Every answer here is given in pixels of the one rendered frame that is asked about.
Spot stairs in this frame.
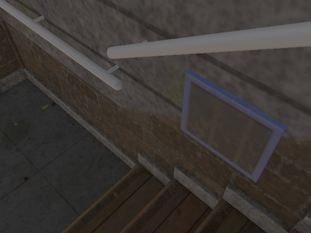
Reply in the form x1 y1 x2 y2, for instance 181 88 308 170
60 163 300 233

